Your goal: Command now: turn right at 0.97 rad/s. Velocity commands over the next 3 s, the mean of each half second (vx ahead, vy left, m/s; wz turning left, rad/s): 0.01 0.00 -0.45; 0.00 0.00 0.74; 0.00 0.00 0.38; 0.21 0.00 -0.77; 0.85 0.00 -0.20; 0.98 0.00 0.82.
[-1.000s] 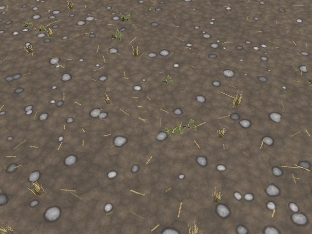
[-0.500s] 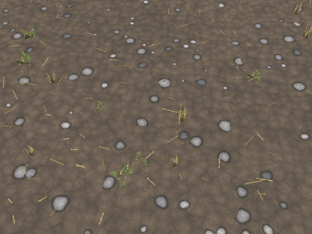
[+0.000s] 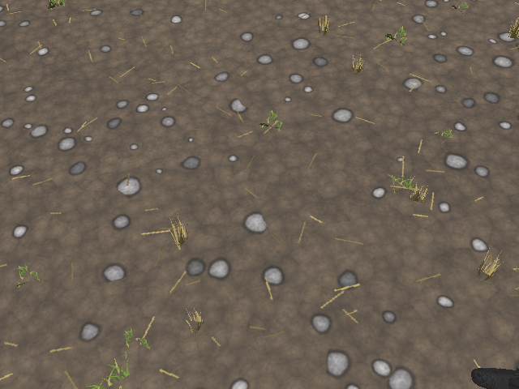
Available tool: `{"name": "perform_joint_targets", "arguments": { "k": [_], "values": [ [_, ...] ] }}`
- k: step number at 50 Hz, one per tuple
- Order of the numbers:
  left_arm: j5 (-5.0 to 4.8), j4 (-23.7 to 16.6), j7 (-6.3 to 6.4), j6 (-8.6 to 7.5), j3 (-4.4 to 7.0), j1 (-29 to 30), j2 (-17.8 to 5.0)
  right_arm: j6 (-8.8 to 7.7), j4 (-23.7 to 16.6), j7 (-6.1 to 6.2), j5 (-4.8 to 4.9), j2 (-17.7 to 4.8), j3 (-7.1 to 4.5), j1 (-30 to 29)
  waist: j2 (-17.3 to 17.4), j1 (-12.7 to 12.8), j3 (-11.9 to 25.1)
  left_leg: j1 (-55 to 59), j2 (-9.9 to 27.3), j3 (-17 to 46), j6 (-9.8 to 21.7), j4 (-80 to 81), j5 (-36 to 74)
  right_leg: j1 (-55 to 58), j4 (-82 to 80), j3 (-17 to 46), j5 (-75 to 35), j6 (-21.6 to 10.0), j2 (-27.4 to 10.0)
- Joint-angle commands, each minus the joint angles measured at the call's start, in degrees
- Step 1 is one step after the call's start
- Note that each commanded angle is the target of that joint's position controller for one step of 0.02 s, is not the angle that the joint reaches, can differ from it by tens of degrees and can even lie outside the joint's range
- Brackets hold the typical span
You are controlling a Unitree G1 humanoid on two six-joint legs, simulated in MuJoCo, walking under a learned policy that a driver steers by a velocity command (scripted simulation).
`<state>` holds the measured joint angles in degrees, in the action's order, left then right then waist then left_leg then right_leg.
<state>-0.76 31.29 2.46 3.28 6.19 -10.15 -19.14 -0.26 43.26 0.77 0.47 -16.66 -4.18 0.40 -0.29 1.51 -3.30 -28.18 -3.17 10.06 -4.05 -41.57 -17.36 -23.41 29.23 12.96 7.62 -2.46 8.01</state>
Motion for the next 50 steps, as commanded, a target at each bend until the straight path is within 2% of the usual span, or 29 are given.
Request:
{"name": "perform_joint_targets", "arguments": {
  "k": [1,3,4,5,6,7,8,11,14,17,18,21,22,23,24,25,26,28,33,38,39,40,41,42,43,44,45,46,50],
  "values": [
    [-0.11,-5.1,-0.06,-0.30,2.64,1.8,-8.8,-1.39,-3.2,-0.42,0.19,-5.5,-1.71,1.1,-10.7,-0.5,10.9,5.2,-1.4,-1.5,0.9,6.3,0.3,8.9,-6.8,18.6,1.4,-7.4,-12.5],
    [-0.68,-5.7,-0.23,0.00,2.35,3.8,-8.2,-1.91,-2.0,-0.72,0.23,-6.5,-2.49,5.3,-10.4,-2.8,10.6,13.1,0.0,-2.5,2.3,17.5,6.5,6.0,-3.7,18.9,2.9,-5.3,-10.1],
    [-0.70,-5.7,-0.42,0.14,1.62,2.0,-5.9,-1.73,-1.7,-0.50,-0.26,-9.1,-3.36,7.1,-5.2,-2.2,11.8,20.3,7.5,2.2,5.0,22.1,8.1,1.2,2.8,15.4,14.1,-2.9,-6.5],
    [-0.81,-6.3,-0.63,0.09,0.72,-0.6,-3.0,-0.84,-2.6,0.04,-1.45,-13.5,-3.96,5.3,11.2,1.0,10.4,24.6,19.6,16.5,12.1,25.7,10.1,-10.1,15.8,2.4,27.2,0.3,2.4],
    [-0.27,-6.7,-1.20,-0.89,1.99,-1.5,-7.8,-1.08,-3.5,0.08,-3.44,-11.7,-3.71,3.9,17.0,1.6,8.5,19.7,26.0,24.7,18.1,27.9,10.7,-14.3,29.4,-0.8,26.8,2.9,-0.8],
    [-0.30,-5.0,-1.55,-1.05,2.94,-2.1,-11.3,-1.13,-5.5,0.65,-2.98,-8.1,-2.79,0.4,12.7,2.0,7.1,18.0,24.0,18.6,17.7,27.0,9.2,-14.1,35.3,-2.4,22.2,4.2,-4.3],
    [-0.25,-3.4,-1.53,-0.78,3.05,-2.3,-11.2,-0.80,-6.0,1.20,-2.06,-5.9,-2.22,-1.2,8.9,1.6,5.8,16.3,19.2,11.9,15.3,25.6,7.1,-12.8,37.8,-3.4,18.3,5.0,-5.2],
    [-0.07,-3.0,-1.62,-0.38,1.08,-1.6,-6.1,0.10,-5.5,2.13,-1.00,-6.2,-1.52,1.7,4.7,-0.4,4.6,17.3,15.6,3.9,15.4,24.7,15.1,-13.8,43.2,-7.3,14.7,6.6,-5.7],
    [0.01,-4.5,-1.19,-1.02,-0.53,2.8,-3.5,0.59,-4.2,1.63,-1.29,-7.5,-1.73,7.1,7.4,-3.8,6.5,23.2,15.6,2.2,17.3,23.3,21.3,-12.9,34.1,-8.0,16.5,7.5,-6.4],
    [1.23,-3.3,-1.23,-1.51,-2.41,1.9,0.5,0.52,-3.6,0.12,-0.69,-6.5,-0.92,5.5,10.2,-2.5,8.8,19.7,14.1,0.0,16.5,22.2,22.0,0.8,16.3,-9.8,20.7,7.0,-7.9],
    [1.17,-2.3,-1.21,-1.59,-2.38,1.5,0.6,0.50,-3.2,-0.44,-0.27,-6.3,-0.77,6.1,11.7,-2.7,8.0,18.2,13.5,0.6,16.2,22.2,21.5,4.3,10.2,-11.3,19.2,7.2,-7.3],
    [0.59,0.0,-0.87,-1.66,-0.71,-1.5,-3.3,0.43,-2.5,-0.99,1.95,-10.3,-1.84,9.0,11.6,-1.4,6.4,14.5,12.5,3.9,13.8,18.6,24.5,15.2,-9.6,-12.7,3.7,4.6,-4.9],
    [0.57,-0.1,-0.37,-1.58,-0.10,-3.2,-5.7,-0.10,-2.8,-1.09,1.85,-9.8,-1.65,9.6,9.2,-1.0,8.4,10.5,11.6,4.7,10.9,17.2,19.6,21.7,-9.3,-9.2,-0.4,2.6,-9.4],
    [1.49,-0.4,0.42,-1.06,0.50,-5.8,-8.9,-0.79,-4.1,-1.49,0.62,-6.1,-0.68,9.0,-1.0,-0.8,11.7,3.2,7.5,0.4,7.1,7.4,6.9,29.0,-6.0,-1.4,-17.2,-1.2,-20.0],
    [2.66,1.5,0.07,-0.56,1.65,-4.5,-11.7,-1.35,-5.6,-1.27,1.69,-4.7,-0.49,8.3,-17.2,-1.3,9.9,-4.1,2.1,-9.6,3.8,1.7,-10.2,22.9,-7.2,4.0,-18.5,-8.9,-28.2],
    [3.30,-0.5,-0.07,-1.29,0.74,-2.1,-7.6,-1.09,-4.9,-0.93,1.40,-8.6,-1.69,7.4,-13.7,0.7,8.8,-4.9,3.9,-8.9,1.6,-11.0,-17.0,21.1,-8.8,4.8,-21.3,-12.3,-29.6],
    [3.37,-0.7,0.12,-1.91,-0.09,-0.4,-4.8,-0.30,-4.4,-0.73,1.79,-9.5,-2.74,8.1,-11.8,0.0,7.5,-7.5,3.9,-8.4,0.7,-20.0,-17.2,20.1,-9.2,2.5,-23.7,-12.2,-29.1],
    [1.68,-0.8,0.32,-3.01,-0.38,5.2,-3.4,2.20,-3.3,0.13,1.36,-7.3,-2.86,11.7,-9.6,-2.8,5.2,-9.2,5.8,-7.7,-0.9,-24.2,-11.7,18.5,-9.0,-4.3,-22.3,-9.2,-25.8],
    [1.41,0.9,0.68,-2.99,0.51,4.9,-4.1,3.37,-8.1,-1.59,1.20,-3.3,-1.33,7.2,-9.1,-0.7,5.8,-4.4,7.8,-11.7,-1.4,-11.2,-3.7,18.2,-8.3,-12.8,-18.4,-8.2,-24.7],
    [-0.95,2.4,-0.93,-3.64,1.85,5.1,-6.8,4.47,-10.1,-3.14,1.29,-5.9,-2.71,11.0,-8.7,-2.7,7.5,7.7,4.9,-16.8,3.4,4.7,1.5,16.5,-1.2,-16.5,-16.9,-4.9,-27.3],
    [-1.20,3.3,-1.30,-3.88,1.69,3.7,-5.5,4.58,-9.4,-2.59,1.19,-6.9,-3.51,13.7,-6.2,-3.8,8.1,13.9,3.1,-16.6,5.2,9.7,6.1,13.3,4.4,-19.3,-13.5,-2.1,-25.5],
    [-0.33,4.1,-1.75,-4.17,1.36,0.8,-3.7,4.32,-8.9,-1.49,0.99,-11.8,-5.39,18.0,3.9,-5.0,9.2,24.9,5.7,-8.1,8.9,15.1,24.3,3.9,17.7,-23.3,-3.6,2.5,-20.4],
    [2.66,-0.1,-1.87,-4.38,-0.25,3.7,0.4,3.54,-10.7,-0.62,0.26,-20.3,-6.94,18.6,22.9,-3.4,9.7,34.6,21.0,18.6,20.4,16.4,47.4,-16.9,37.1,-22.0,32.8,8.4,-9.9],
    [2.40,-1.0,-1.27,-4.51,-0.01,8.9,-1.9,1.61,-11.6,-1.63,-1.85,-17.8,-5.95,19.7,15.1,-7.8,17.1,33.2,25.3,25.2,27.1,20.3,37.8,-19.6,45.1,-9.3,34.8,7.7,-7.7],
    [1.00,-1.3,-0.88,-4.55,0.34,11.3,-3.6,0.36,-11.4,-1.74,-1.68,-16.1,-5.21,17.6,9.8,-6.9,13.7,30.8,22.9,21.0,25.0,21.9,28.9,-20.5,46.1,-7.3,30.2,6.0,-8.6],
    [0.87,-0.7,-0.40,-4.58,0.55,10.9,-3.8,-0.03,-11.2,-1.14,-0.28,-14.2,-4.75,14.7,6.2,-5.0,10.3,27.8,19.8,17.5,21.6,22.2,22.1,-20.8,43.2,-6.7,24.7,4.9,-9.6],
    [1.40,0.1,0.12,-4.42,0.84,10.1,-4.5,0.38,-11.8,-0.45,0.99,-12.2,-3.98,11.5,4.5,-3.3,8.4,25.0,17.8,15.1,19.0,22.4,18.8,-20.1,39.7,-6.2,20.2,4.7,-10.5],
    [1.62,0.5,0.22,-4.29,1.13,9.0,-4.9,0.91,-12.6,0.28,1.15,-11.6,-3.53,8.6,5.4,-1.7,7.8,21.2,15.6,12.9,17.6,22.6,18.2,-16.6,37.5,-6.3,16.6,4.8,-10.0],
    [1.42,2.7,-0.52,-4.41,0.31,6.6,-2.3,1.80,-13.7,1.68,0.47,-11.9,-3.56,8.1,5.3,-1.1,9.3,19.1,11.7,11.6,16.4,21.9,18.1,-12.5,29.2,-6.8,9.9,6.6,-6.1]
  ]
}}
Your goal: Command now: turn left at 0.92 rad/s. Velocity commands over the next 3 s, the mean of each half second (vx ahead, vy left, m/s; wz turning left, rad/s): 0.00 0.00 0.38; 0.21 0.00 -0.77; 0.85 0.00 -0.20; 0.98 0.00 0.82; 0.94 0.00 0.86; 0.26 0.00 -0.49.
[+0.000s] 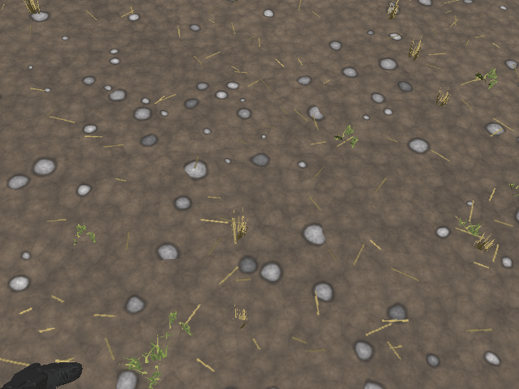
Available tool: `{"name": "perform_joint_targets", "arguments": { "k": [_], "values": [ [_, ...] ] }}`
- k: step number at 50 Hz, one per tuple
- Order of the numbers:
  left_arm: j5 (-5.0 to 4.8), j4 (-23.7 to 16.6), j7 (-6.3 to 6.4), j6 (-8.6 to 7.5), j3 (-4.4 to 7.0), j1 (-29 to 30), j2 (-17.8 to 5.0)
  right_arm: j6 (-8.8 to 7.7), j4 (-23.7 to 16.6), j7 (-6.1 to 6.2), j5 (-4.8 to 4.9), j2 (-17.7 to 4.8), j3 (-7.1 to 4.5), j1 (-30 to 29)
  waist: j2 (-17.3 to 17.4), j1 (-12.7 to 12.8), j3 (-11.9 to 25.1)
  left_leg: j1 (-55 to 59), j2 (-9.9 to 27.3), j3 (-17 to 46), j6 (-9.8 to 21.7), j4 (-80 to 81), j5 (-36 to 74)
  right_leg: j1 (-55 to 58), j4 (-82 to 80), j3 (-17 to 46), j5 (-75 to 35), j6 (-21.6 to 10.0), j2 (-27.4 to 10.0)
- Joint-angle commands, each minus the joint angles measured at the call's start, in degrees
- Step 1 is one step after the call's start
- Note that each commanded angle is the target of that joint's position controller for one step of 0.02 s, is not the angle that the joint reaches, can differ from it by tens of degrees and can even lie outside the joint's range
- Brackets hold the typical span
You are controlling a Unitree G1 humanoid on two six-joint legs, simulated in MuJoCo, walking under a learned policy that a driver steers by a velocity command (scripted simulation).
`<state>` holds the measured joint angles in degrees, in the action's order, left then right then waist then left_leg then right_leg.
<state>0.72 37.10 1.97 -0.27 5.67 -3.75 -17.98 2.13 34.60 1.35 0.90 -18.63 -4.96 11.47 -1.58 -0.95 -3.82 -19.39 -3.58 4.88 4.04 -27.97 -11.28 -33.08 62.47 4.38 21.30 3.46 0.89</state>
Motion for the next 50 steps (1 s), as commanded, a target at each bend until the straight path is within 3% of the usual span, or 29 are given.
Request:
{"name": "perform_joint_targets", "arguments": {
  "k": [1,7,11,13,14,15,16,17,18,19,21,22,25,28,29,30,31,32,33,34,35,37,39,41,46,47,48,49,50],
  "values": [
    [-0.14,-3.1,-0.07,-0.87,0.62,0.6,-3.1,-0.44,-5.0,1.25,0.20,-10.2,-2.91,-2.6,6.8,1.1,9.7,10.3,11.7,17.7,8.2,8.1,10.3,-2.6,-6.9,2.2,-4.2,1.1,1.6],
    [-0.71,-2.7,-0.69,-1.55,0.56,2.5,-3.8,0.45,-6.0,1.05,0.25,-10.9,-3.34,-3.5,10.3,-0.1,8.4,7.9,9.7,25.0,7.1,6.5,2.5,2.1,-19.1,4.3,-4.5,1.4,3.7],
    [-0.76,-1.7,-1.55,-2.44,0.60,0.5,-4.8,0.81,-6.4,0.37,-0.11,-9.4,-2.40,-4.3,12.0,-1.0,11.0,9.8,10.0,26.4,7.0,2.0,13.2,8.5,-24.9,3.1,-3.6,0.1,2.4],
    [-0.57,-0.7,-2.27,-2.86,0.37,-2.5,-4.5,0.87,-6.3,0.17,-0.14,-7.4,-1.17,-5.6,11.5,0.5,12.0,9.3,9.6,24.8,6.0,-0.5,16.7,15.5,-32.7,1.2,-9.4,-1.4,0.7],
    [-0.05,-0.6,-2.59,-3.04,-0.09,-2.7,-3.7,0.71,-5.6,0.13,-0.35,-5.2,-0.17,-4.6,9.7,0.9,11.6,7.5,8.0,23.2,4.1,-0.9,12.6,20.8,-39.4,2.2,-17.5,-2.7,-0.9],
    [1.22,-1.6,-2.62,-3.05,-0.63,-1.0,-4.5,0.29,-4.4,0.01,-1.65,-1.2,1.22,-0.9,2.2,-1.2,12.1,5.8,3.8,18.5,0.6,-5.4,0.1,25.1,-43.4,11.0,-25.4,-5.0,-8.1],
    [2.18,-2.1,-2.55,-2.83,-1.57,3.7,-4.5,-0.24,-3.1,-0.25,-2.37,-1.1,1.24,4.9,-7.5,-7.3,9.1,5.5,-1.7,11.1,-3.0,-7.4,-15.1,21.4,-42.8,17.0,-31.9,-11.1,-12.9],
    [1.86,-1.9,-2.66,-2.70,-2.43,4.2,-1.4,-0.67,-3.0,-0.12,-3.23,-3.0,0.90,2.9,-9.2,-6.2,7.1,7.8,0.7,8.3,-5.5,-4.0,-12.1,16.0,-45.0,21.2,-22.1,-14.8,-13.6],
    [0.73,-2.1,-2.82,-2.43,-2.33,3.8,-1.9,-1.01,-2.7,-0.08,-3.14,-4.7,0.39,-0.4,-7.4,-4.1,5.7,9.3,1.1,7.3,-5.6,-1.1,-8.1,15.3,-45.2,19.1,-15.0,-12.8,-10.1],
    [-0.27,-1.5,-2.77,-2.09,-1.62,1.7,-4.4,-1.17,-2.7,-0.08,-3.08,-5.0,0.11,-3.2,-5.9,-2.2,5.3,10.6,0.7,6.2,-5.3,-0.6,-5.5,14.8,-45.0,17.6,-10.1,-10.6,-8.0],
    [-1.53,-1.9,-2.29,-1.68,0.02,-0.3,-10.3,-1.20,-3.8,0.10,-2.50,-4.9,-0.22,-5.5,-6.6,-1.1,3.3,8.6,0.0,3.5,-4.7,-1.7,-5.5,14.6,-44.8,20.4,-8.2,-10.2,-7.4],
    [-1.73,-2.2,-1.92,-1.37,0.33,-0.9,-10.9,-1.49,-3.6,0.20,-2.15,-4.5,-0.25,-4.9,-7.3,-1.0,3.5,7.4,-0.3,2.1,-4.6,-2.3,-6.6,15.6,-44.2,21.5,-9.3,-10.7,-7.5],
    [-2.39,-3.6,-1.06,-0.29,0.80,-2.0,-9.7,-2.53,-2.4,0.27,-1.38,-3.3,-0.62,-2.8,-8.0,-0.5,6.0,5.1,-0.9,0.6,-4.5,-3.1,-7.7,19.2,-40.7,24.6,-16.7,-12.5,-7.4],
    [-2.87,-5.6,-0.73,0.91,1.03,-0.5,-8.4,-3.29,-1.3,-0.20,-1.26,-3.3,-1.30,-0.5,-4.5,-1.0,9.6,10.3,2.3,2.1,-2.8,0.7,-1.4,16.7,-35.1,23.1,-22.4,-11.2,-5.1],
    [-3.09,-6.5,-0.80,1.19,0.85,-0.9,-7.5,-3.21,-0.9,-0.32,-1.60,-5.0,-1.89,-0.6,1.8,0.2,9.7,13.8,6.1,5.7,-0.4,3.0,4.6,12.1,-30.8,18.4,-17.9,-8.7,-1.5],
    [-3.18,-6.4,-1.01,1.31,0.61,-2.6,-6.8,-2.93,-0.9,-0.23,-2.15,-6.1,-2.32,-0.9,9.1,0.7,8.6,17.8,12.8,11.6,3.8,5.5,15.0,5.0,-24.2,11.9,-7.6,-5.6,2.9],
    [-2.78,-6.0,-1.41,1.26,0.69,-4.7,-6.5,-2.94,-1.2,0.06,-2.78,-6.4,-2.46,-1.9,15.6,1.1,8.6,20.8,22.7,19.0,9.8,7.3,26.2,-1.2,-13.7,5.4,9.0,-2.9,5.2],
    [-2.32,-5.6,-1.74,1.28,1.72,-5.3,-9.0,-3.05,-2.1,0.57,-2.54,-5.1,-1.94,-2.2,11.7,0.8,8.7,20.2,27.2,20.0,13.0,6.8,32.4,-4.1,-1.2,3.8,14.6,-0.9,1.9],
    [-2.55,-5.2,-2.02,1.71,2.20,-5.5,-9.6,-2.99,-2.5,1.14,-2.01,-4.0,-1.48,-3.5,7.0,1.6,8.1,18.5,26.5,16.1,12.3,6.0,33.2,-4.4,4.3,3.0,12.9,0.2,-0.4],
    [-2.75,-5.0,-2.22,2.32,1.84,-5.7,-8.2,-2.87,-2.5,1.47,-1.39,-4.0,-1.43,-5.4,4.8,2.3,6.5,17.4,23.6,11.0,10.2,5.7,31.2,-5.0,4.7,2.1,9.5,1.1,-2.3],
    [-2.80,-5.4,-2.48,2.65,1.04,-4.4,-6.3,-2.74,-2.1,1.67,-0.97,-4.8,-1.66,-5.3,5.2,1.4,5.1,18.0,21.3,7.2,8.9,6.2,30.2,-6.6,2.8,0.6,5.8,1.8,-3.6],
    [-2.99,-7.1,-3.24,2.82,0.07,-1.8,-4.4,-2.03,-1.2,1.85,-1.53,-6.6,-2.18,-3.3,7.6,-0.8,4.5,18.6,19.0,1.7,8.5,6.9,30.8,-6.1,-1.3,-2.9,2.3,2.7,-4.4],
    [-3.20,-8.7,-4.11,2.84,-0.71,0.7,-4.1,-2.02,-0.1,1.31,-1.23,-8.2,-2.73,1.1,8.1,-3.8,7.1,19.6,20.0,0.6,8.3,11.7,7.7,-3.6,-6.7,-4.9,0.4,1.7,-5.8],
    [-3.09,-10.3,-4.69,2.45,-0.96,2.5,-4.7,-3.06,0.3,0.50,-0.31,-10.2,-3.22,1.9,9.5,-4.4,5.5,18.3,21.4,1.0,7.3,16.0,-10.2,-2.4,-11.1,-6.2,1.5,-0.3,-6.5],
    [-2.84,-9.6,-4.72,1.20,-1.05,0.8,-5.5,-4.99,1.9,-1.66,0.49,-11.5,-3.64,2.0,7.9,-2.7,1.8,17.8,22.8,-4.9,4.6,16.8,-16.0,3.7,-20.4,-10.1,3.4,-4.9,-5.7],
    [-2.95,-8.5,-4.70,1.13,-0.98,-2.0,-5.3,-4.94,2.1,-1.93,0.65,-11.4,-3.54,0.9,7.3,-0.7,1.8,15.6,22.0,-8.1,3.6,14.1,-14.4,8.7,-23.5,-12.0,2.5,-6.0,-4.4],
    [-3.04,-6.0,-4.52,1.05,-0.41,-7.9,-5.8,-4.90,2.1,-1.92,0.64,-10.9,-3.28,-1.2,6.4,3.0,3.1,11.0,19.7,-12.9,1.9,7.5,-7.5,18.3,-27.4,-15.3,-0.1,-7.3,-1.4],
    [3.78,-1.6,-4.82,1.88,0.88,-18.6,-8.6,-4.09,3.0,-2.71,-3.61,-7.7,-1.73,2.1,1.3,7.4,10.0,5.3,14.9,-20.9,-0.7,-14.9,5.9,34.2,-30.2,-14.8,4.1,-9.3,4.3],
    [2.91,0.4,-4.18,1.94,3.27,-29.4,-16.7,-4.17,-1.5,-3.01,-3.95,-2.6,-0.10,-3.6,-14.2,13.0,10.2,-18.9,8.7,-20.7,-4.2,-39.0,-10.4,47.1,-39.0,12.7,20.0,-15.8,-9.2]
  ]
}}
Over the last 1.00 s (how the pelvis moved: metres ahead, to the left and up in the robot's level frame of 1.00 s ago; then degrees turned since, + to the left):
0.02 0.08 0.01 14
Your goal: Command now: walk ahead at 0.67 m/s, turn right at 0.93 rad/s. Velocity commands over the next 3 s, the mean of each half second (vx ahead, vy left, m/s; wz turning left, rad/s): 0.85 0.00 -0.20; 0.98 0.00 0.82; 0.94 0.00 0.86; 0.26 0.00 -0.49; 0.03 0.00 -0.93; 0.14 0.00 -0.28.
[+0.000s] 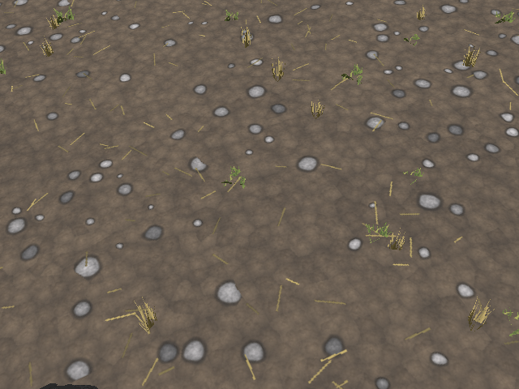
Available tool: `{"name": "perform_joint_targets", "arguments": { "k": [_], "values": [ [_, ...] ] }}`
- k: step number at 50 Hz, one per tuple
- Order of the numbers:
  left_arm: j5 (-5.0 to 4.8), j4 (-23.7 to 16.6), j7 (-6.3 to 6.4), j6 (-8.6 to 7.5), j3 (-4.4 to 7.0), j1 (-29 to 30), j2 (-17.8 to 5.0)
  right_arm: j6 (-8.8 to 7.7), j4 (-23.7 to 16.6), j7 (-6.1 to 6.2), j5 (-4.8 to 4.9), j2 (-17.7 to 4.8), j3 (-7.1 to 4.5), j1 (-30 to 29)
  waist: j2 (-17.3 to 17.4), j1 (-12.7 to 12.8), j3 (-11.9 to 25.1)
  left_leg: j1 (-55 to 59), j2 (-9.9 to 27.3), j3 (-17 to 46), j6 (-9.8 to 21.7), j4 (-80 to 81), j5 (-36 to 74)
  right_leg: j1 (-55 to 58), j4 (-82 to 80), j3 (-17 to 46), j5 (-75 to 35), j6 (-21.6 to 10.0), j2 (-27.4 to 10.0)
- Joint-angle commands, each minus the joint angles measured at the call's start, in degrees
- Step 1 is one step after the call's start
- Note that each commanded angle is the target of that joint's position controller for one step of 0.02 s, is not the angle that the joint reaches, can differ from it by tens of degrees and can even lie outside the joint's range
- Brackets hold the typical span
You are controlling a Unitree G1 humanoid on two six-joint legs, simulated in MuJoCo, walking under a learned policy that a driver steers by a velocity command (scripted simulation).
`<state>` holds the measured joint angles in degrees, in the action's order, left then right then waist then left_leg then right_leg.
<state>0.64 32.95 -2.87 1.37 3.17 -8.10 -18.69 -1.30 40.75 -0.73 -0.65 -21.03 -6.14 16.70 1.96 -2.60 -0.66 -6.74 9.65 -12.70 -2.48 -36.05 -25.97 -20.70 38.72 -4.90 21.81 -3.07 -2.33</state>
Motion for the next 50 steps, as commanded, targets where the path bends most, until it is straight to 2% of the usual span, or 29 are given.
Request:
{"name": "perform_joint_targets", "arguments": {
  "k": [1,2,4,7,10,14,16,18,20,21,22,23,24,25,27,29,33,35,38,40,41,42,43,44,45,46,47,48,50],
  "values": [
    [1.11,1.8,0.77,-0.30,5.78,-22.3,-19.3,-1.53,-13.4,-1.13,-4.23,1.1,1.75,-17.8,-20.5,14.8,5.9,-51.3,-11.8,10.8,0.3,-40.3,-7.7,35.8,-28.3,51.0,23.8,-14.6,-13.8],
    [0.53,1.4,1.07,-0.43,4.90,-18.6,-15.7,-2.14,-13.7,-1.42,-4.28,-1.2,1.69,-19.2,-12.0,13.3,1.0,-55.8,-7.1,15.8,0.7,-42.2,-2.9,34.4,-28.1,47.6,19.2,-15.7,-16.1],
    [0.86,2.5,1.73,-1.26,3.36,-16.2,-11.4,-3.07,-10.0,-1.81,-3.21,-3.9,1.59,-12.5,-4.5,7.5,-2.1,-47.3,-3.3,15.3,0.6,-34.3,4.9,25.0,-26.0,36.0,10.5,-13.8,-12.0],
    [0.42,3.2,2.06,-3.38,1.73,-12.0,-8.7,-1.22,-7.7,-2.34,-3.58,-4.1,2.20,-9.3,-7.1,3.3,-4.3,-37.9,-3.7,12.9,-1.3,-26.2,11.4,15.0,-30.6,26.9,3.5,-12.5,-5.7],
    [0.19,5.9,1.61,-5.33,1.26,-13.4,-7.6,-0.80,-7.9,-2.97,-2.08,-1.9,3.68,-14.0,-6.8,4.2,-6.9,-35.4,-4.3,9.7,-0.8,-13.6,20.5,13.9,-33.3,18.6,-8.8,-10.8,-3.0],
    [-0.23,9.9,1.72,-6.89,1.08,-16.9,-8.8,-1.03,-9.2,-3.55,-0.96,-0.3,4.84,-20.2,-6.4,6.3,-8.2,-29.0,-5.6,6.7,5.2,-0.3,28.5,18.5,-38.4,12.2,-25.2,-8.1,-6.4],
    [0.26,11.5,2.09,-7.23,1.01,-16.4,-9.8,-1.07,-8.0,-3.21,-0.65,-0.8,4.61,-17.7,-5.7,4.3,-6.1,-23.6,-8.8,5.5,8.5,2.0,27.0,23.1,-35.7,7.6,-44.4,-6.5,-7.3],
    [1.97,12.1,2.97,-6.58,1.54,-15.8,-11.9,-0.84,-5.1,-2.41,-0.13,-3.1,3.56,-8.8,-7.9,-0.1,1.2,-14.6,-14.6,4.1,10.5,-1.0,19.7,28.5,-22.6,3.7,-74.2,-4.7,-8.6],
    [3.24,11.4,3.85,-4.99,1.77,-11.4,-12.4,-0.59,2.1,-1.17,-0.15,-5.9,1.73,14.3,-6.6,-11.5,10.5,6.5,-17.2,4.2,12.2,-0.1,13.4,21.7,8.2,0.3,-80.3,-3.2,-7.2],
    [2.01,9.6,3.22,-5.43,0.57,-12.6,-8.3,-0.19,3.7,-0.17,-0.68,-11.8,-0.59,20.7,3.4,-12.1,13.8,19.8,-8.7,21.7,17.7,2.4,-6.0,3.7,34.2,-0.8,-59.6,-1.0,-0.6],
    [1.78,7.8,1.61,-6.96,-0.78,-13.7,-2.8,0.25,4.0,-0.55,-0.48,-13.1,-0.85,15.8,17.9,-4.4,14.4,23.8,2.6,57.2,24.6,17.6,-19.2,-15.4,49.2,4.4,-2.3,1.2,11.0],
    [2.03,5.9,1.79,-7.89,-1.30,-9.4,-4.9,-0.03,2.1,-1.14,-0.13,-10.5,-0.59,8.2,10.9,-3.4,9.9,20.9,4.0,65.7,25.7,22.9,-18.6,-22.2,52.0,12.0,-3.2,0.2,8.3],
    [2.28,5.4,1.71,-8.67,-1.52,-6.0,-6.7,-0.40,2.1,-1.04,0.15,-8.5,-0.42,7.5,1.8,-3.0,6.9,15.0,4.0,59.6,24.5,23.0,-15.5,-21.6,48.3,13.7,-6.1,-0.1,4.3],
    [2.56,4.9,1.74,-8.88,-1.95,-4.4,-6.4,-0.71,3.0,-0.75,0.12,-6.5,0.03,7.7,-3.1,-1.2,3.4,7.5,2.1,54.6,22.5,23.9,-10.0,-18.9,41.4,12.9,-6.7,-0.3,1.8],
    [4.12,3.5,1.86,-7.17,-2.74,-2.9,-4.9,-1.57,4.6,-0.15,-0.28,-3.9,1.36,6.3,-3.1,3.0,-1.5,-3.9,-2.8,45.8,20.9,24.6,-1.8,-14.7,33.3,12.4,-3.9,1.7,-0.4],
    [4.51,2.7,1.78,-5.28,-3.56,-1.6,-3.6,-2.62,4.7,-0.17,-0.05,-4.6,1.35,6.4,-1.8,4.2,-4.4,-10.5,-5.0,41.2,21.7,26.3,1.3,-14.4,26.6,10.6,-1.9,3.7,-2.1],
    [2.36,-2.7,0.62,-5.31,-5.10,11.6,-1.5,-3.37,3.7,-0.19,0.62,-6.2,0.24,6.0,-0.7,0.6,-8.0,-19.4,-8.8,35.9,18.6,31.1,9.0,-7.8,4.3,6.1,-19.6,6.7,-2.0],
    [1.39,-3.3,0.49,-5.45,-5.00,13.4,-1.4,-3.60,3.9,-0.51,1.26,-7.1,-0.36,7.0,-0.5,-1.3,-5.8,-17.4,-8.6,35.7,16.3,30.5,15.7,-1.9,-2.0,5.6,-28.4,6.4,-0.5],
    [1.37,-3.5,1.17,-5.82,-4.09,13.2,-3.4,-3.30,4.6,-0.07,1.25,-8.1,-0.95,9.0,0.4,-2.1,-3.0,-7.0,-7.2,36.9,13.9,24.0,29.7,0.9,-8.3,6.1,-26.3,5.7,1.2],
    [1.35,-1.0,2.33,-6.31,-2.32,4.6,-6.8,-3.07,4.9,0.25,0.54,-10.1,-1.37,8.7,-0.2,2.0,3.7,-2.1,-7.7,36.0,11.6,10.5,46.5,11.0,-9.7,5.6,-15.6,4.4,4.1],
    [1.38,1.3,3.16,-6.63,-1.11,-5.4,-8.9,-3.28,4.7,-0.06,0.31,-11.2,-1.54,6.5,-1.4,8.1,9.4,-5.2,-10.3,34.0,10.2,-2.6,48.0,22.7,-9.4,6.0,-12.2,3.4,2.8],
    [2.51,3.0,4.59,-6.94,0.81,-18.5,-13.1,-4.11,3.4,-0.11,0.22,-7.0,-0.41,4.8,-5.2,13.6,16.7,-13.7,-13.0,30.2,9.7,-20.7,36.5,36.6,-9.1,15.4,4.9,1.4,-7.5],
    [4.80,3.6,4.85,-6.66,1.91,-20.6,-17.4,-4.34,0.7,0.30,2.58,3.5,2.18,9.5,-21.5,9.4,24.1,-31.2,-18.7,23.2,8.3,-38.4,-5.5,49.9,-18.3,44.9,23.6,-3.3,-25.8],
    [3.26,3.8,4.65,-5.78,2.61,-15.9,-16.2,-3.42,-0.3,0.51,1.75,0.0,2.80,7.6,-22.0,7.7,21.8,-38.6,-14.0,19.9,9.1,-44.9,0.4,44.2,-25.2,57.2,31.8,-5.5,-25.9],
    [2.79,3.1,4.45,-5.66,1.43,-10.9,-9.9,-2.53,0.2,0.35,0.33,-3.6,2.02,1.1,-12.5,8.1,12.1,-40.2,-10.3,18.4,9.2,-44.0,6.6,35.9,-24.7,45.4,26.3,-4.2,-21.9],
    [2.77,3.9,4.05,-5.65,0.59,-9.3,-6.4,-2.08,0.0,-0.46,-0.38,-3.8,1.85,-2.1,-6.6,7.6,6.8,-38.9,-8.2,17.7,8.8,-40.8,9.9,29.3,-23.6,34.2,12.8,-3.3,-18.9],
    [2.96,5.4,3.95,-5.72,0.17,-10.1,-5.0,-1.53,-0.4,-1.42,-0.87,-2.9,1.89,-4.5,-5.4,7.1,3.7,-37.5,-6.7,17.6,8.4,-39.1,10.7,25.1,-24.1,25.9,2.2,-1.9,-16.0],
    [2.67,7.2,3.99,-6.12,-0.22,-11.6,-3.9,-0.73,-1.2,-2.29,-1.26,-1.4,2.18,-4.6,-8.0,5.8,2.3,-37.0,-5.8,17.5,8.0,-38.3,10.8,22.7,-24.3,21.1,-3.4,-1.4,-14.9],
    [1.29,10.3,3.16,-7.10,-0.91,-14.6,-0.8,0.73,-3.0,-3.17,-1.26,1.6,3.17,-7.4,-7.9,4.7,0.3,-39.3,-4.6,16.4,8.0,-38.7,11.4,21.8,-24.9,13.3,-14.3,0.3,-13.2]
  ]
}}
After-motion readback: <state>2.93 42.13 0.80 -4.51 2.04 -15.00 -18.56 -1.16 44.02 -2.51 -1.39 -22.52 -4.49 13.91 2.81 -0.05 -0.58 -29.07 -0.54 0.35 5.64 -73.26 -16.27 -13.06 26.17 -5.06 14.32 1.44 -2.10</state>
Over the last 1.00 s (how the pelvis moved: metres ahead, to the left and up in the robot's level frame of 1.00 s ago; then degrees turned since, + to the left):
0.12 -0.11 -0.02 -17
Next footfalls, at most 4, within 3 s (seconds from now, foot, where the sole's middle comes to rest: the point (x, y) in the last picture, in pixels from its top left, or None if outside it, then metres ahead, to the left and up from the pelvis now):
0.40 left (284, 370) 0.51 -0.02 -0.76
0.84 right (342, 232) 0.91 -0.22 -0.76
1.28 left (228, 165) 1.21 0.12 -0.76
1.66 right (174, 97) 1.59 0.33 -0.76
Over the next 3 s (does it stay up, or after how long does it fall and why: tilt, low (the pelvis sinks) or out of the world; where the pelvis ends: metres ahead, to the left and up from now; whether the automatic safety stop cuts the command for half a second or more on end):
stays up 1.59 0.34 0.03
